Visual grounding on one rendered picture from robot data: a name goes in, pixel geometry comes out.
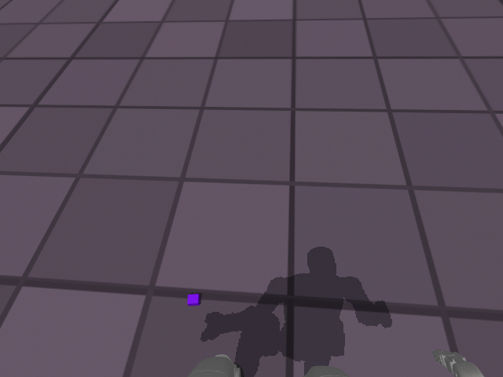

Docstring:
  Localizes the small box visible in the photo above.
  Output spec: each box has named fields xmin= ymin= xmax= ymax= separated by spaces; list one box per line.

xmin=187 ymin=294 xmax=200 ymax=306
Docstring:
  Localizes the right robot hand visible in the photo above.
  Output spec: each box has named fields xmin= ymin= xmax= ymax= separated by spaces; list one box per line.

xmin=433 ymin=350 xmax=484 ymax=377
